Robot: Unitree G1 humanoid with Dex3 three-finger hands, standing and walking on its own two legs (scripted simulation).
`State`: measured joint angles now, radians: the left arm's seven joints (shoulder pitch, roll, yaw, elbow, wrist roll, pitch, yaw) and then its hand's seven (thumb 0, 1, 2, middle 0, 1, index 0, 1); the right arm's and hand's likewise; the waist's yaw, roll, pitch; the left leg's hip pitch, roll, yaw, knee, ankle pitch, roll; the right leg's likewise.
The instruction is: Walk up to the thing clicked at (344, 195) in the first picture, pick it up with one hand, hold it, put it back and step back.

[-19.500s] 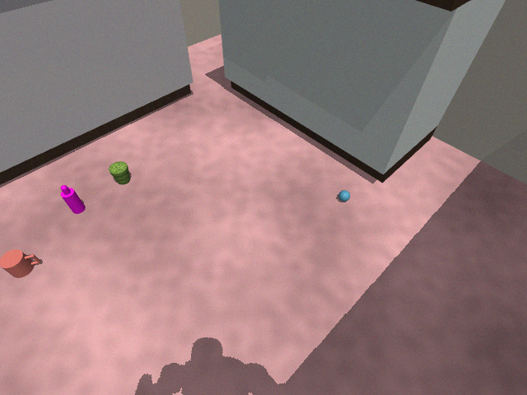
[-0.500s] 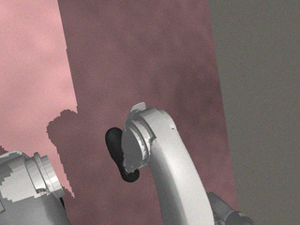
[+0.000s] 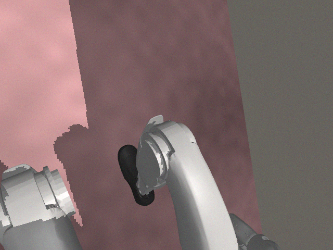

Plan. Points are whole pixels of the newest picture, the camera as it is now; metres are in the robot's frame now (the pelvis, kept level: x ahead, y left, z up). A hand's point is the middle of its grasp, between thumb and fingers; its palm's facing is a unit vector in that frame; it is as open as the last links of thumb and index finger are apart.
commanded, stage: settle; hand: left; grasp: from above
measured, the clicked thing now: out of the picture +0.47 +0.36 -0.29
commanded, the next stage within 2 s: lift in 0.80 s
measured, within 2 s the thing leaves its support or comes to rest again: leaves its support in 0.04 s
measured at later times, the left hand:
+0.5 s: hand out of the picture +0.45 +0.38 -0.19, palm faces -0.44 -0.14 -0.89, open 7.5 cm
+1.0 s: hand out of the picture +0.45 +0.37 -0.13, palm faces -0.45 -0.14 -0.88, open 7.4 cm
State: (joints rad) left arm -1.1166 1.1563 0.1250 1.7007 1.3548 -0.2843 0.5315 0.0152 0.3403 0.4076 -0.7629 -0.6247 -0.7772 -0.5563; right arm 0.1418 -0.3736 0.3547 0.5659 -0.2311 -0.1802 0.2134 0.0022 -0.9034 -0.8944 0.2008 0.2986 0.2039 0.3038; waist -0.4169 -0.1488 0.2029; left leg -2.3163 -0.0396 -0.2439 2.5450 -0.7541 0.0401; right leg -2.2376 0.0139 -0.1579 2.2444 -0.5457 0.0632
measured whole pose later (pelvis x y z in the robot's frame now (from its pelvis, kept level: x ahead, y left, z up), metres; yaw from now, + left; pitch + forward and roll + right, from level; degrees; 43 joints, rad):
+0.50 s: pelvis +0.01 +0.00 +0.01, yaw +4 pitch +34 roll -16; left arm -1.00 0.95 0.10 1.35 1.26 -0.22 0.29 0.01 0.36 0.26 -0.84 -0.52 -0.86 -0.46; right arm 0.20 -0.38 0.17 0.60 -0.16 -0.09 0.22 0.00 -0.91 -0.89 0.20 0.30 0.20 0.30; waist -0.31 -0.03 0.05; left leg -2.34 -0.06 -0.18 2.46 -0.73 0.03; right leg -2.27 -0.03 -0.11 2.23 -0.57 0.04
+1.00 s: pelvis +0.00 -0.01 +0.03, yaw +7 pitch +36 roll -12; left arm -1.05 0.89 0.08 1.32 1.23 -0.22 0.19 0.02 0.37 0.18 -0.89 -0.47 -0.92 -0.39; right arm 0.20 -0.34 0.14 0.59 -0.12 0.01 0.13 0.00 -0.90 -0.89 0.20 0.30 0.20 0.30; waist -0.30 0.01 0.01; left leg -2.30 -0.07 -0.14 2.36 -0.68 0.02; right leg -2.26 -0.04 -0.07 2.17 -0.54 0.05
